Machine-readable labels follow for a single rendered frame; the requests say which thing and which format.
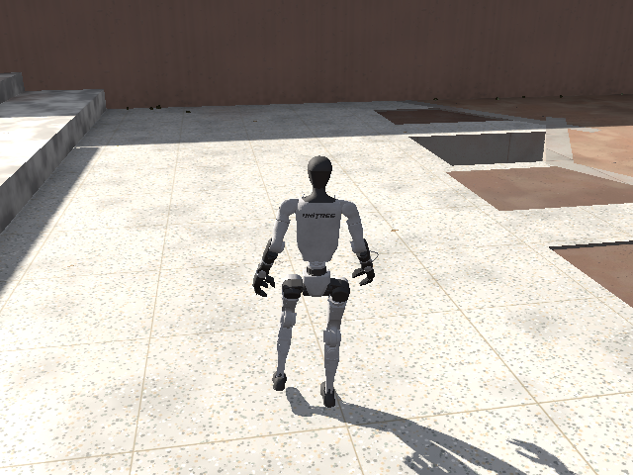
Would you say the robot right upper arm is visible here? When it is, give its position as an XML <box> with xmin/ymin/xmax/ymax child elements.
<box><xmin>339</xmin><ymin>200</ymin><xmax>367</xmax><ymax>253</ymax></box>

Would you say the robot left upper arm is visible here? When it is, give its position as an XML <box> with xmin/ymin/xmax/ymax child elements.
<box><xmin>269</xmin><ymin>198</ymin><xmax>299</xmax><ymax>253</ymax></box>

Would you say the left robot thigh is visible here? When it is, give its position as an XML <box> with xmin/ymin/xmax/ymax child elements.
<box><xmin>282</xmin><ymin>274</ymin><xmax>303</xmax><ymax>329</ymax></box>

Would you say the robot left shin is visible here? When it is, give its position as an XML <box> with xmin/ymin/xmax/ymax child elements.
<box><xmin>276</xmin><ymin>311</ymin><xmax>292</xmax><ymax>378</ymax></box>

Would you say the robot right forearm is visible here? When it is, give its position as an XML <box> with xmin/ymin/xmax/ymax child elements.
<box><xmin>356</xmin><ymin>239</ymin><xmax>373</xmax><ymax>272</ymax></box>

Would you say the robot left forearm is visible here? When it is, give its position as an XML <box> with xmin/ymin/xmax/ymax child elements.
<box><xmin>256</xmin><ymin>238</ymin><xmax>278</xmax><ymax>278</ymax></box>

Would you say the left robot hand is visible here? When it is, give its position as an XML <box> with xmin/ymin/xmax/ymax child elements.
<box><xmin>252</xmin><ymin>273</ymin><xmax>275</xmax><ymax>297</ymax></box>

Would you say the right robot hand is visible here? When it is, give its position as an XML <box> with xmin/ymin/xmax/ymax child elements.
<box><xmin>352</xmin><ymin>267</ymin><xmax>375</xmax><ymax>286</ymax></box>

